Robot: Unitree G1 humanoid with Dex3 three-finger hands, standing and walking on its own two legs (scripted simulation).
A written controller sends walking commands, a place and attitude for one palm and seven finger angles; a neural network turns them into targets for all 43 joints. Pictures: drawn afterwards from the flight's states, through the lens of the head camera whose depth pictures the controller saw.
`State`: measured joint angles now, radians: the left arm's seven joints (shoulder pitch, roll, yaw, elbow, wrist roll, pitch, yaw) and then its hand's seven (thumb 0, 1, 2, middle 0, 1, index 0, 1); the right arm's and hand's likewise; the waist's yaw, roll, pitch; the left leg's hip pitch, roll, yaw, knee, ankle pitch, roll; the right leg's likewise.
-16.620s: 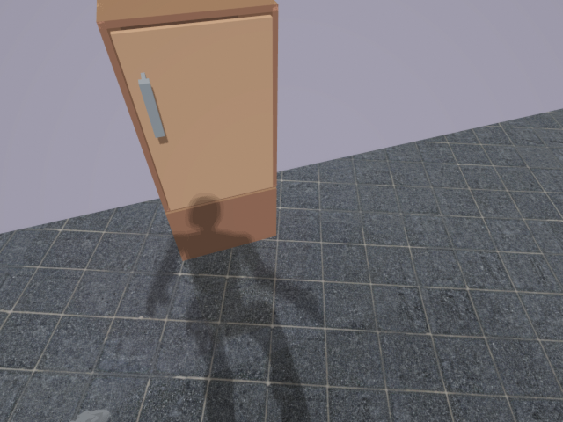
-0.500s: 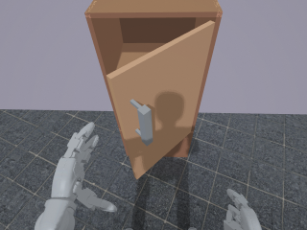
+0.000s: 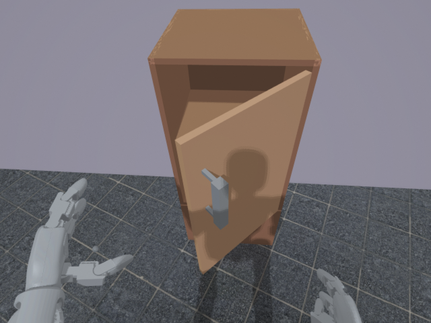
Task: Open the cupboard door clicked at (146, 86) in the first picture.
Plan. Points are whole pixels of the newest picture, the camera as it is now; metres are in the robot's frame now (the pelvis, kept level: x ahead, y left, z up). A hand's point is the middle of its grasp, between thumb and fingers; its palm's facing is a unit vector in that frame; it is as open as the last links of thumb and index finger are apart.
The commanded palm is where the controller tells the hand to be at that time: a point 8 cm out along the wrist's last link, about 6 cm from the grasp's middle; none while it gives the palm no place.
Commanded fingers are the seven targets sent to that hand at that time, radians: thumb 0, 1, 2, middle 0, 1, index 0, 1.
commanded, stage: draw the hand back to the body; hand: left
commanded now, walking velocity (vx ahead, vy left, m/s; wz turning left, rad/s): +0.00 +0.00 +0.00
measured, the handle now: (214, 198) +0.38 +0.05 +0.00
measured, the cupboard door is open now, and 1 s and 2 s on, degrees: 45 45 45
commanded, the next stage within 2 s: step back with the hand held close in 0.74 s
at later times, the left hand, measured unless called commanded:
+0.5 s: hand (38, 225) +0.20 +0.27 +0.17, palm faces +0.48 -0.77 -0.42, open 7.9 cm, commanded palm +0.15 +0.30 +0.18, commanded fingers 0.00 0.90 0.90 -0.20 -0.30 -0.20 -0.30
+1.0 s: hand (37, 227) +0.19 +0.26 +0.18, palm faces +0.44 -0.77 -0.46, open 7.4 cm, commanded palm +0.13 +0.29 +0.19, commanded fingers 0.00 0.90 0.90 -0.20 -0.30 -0.20 -0.30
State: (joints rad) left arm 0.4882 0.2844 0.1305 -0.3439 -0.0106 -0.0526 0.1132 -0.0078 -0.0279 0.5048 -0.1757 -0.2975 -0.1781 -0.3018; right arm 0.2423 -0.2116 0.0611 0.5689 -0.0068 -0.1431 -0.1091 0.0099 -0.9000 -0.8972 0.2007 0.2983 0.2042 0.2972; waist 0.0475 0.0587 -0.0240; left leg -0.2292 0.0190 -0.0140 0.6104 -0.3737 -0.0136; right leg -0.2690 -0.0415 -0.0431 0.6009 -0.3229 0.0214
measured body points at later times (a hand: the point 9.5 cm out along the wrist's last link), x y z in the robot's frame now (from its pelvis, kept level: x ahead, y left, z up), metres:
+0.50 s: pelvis +0.00 +0.00 +0.02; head -0.01 -0.02 +0.46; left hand +0.17 +0.30 +0.19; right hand +0.19 -0.22 -0.07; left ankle -0.03 +0.13 -0.73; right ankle +0.00 -0.13 -0.73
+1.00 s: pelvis -0.01 -0.01 +0.02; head -0.01 -0.03 +0.47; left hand +0.16 +0.30 +0.20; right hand +0.17 -0.23 -0.07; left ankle -0.03 +0.13 -0.73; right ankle +0.00 -0.13 -0.73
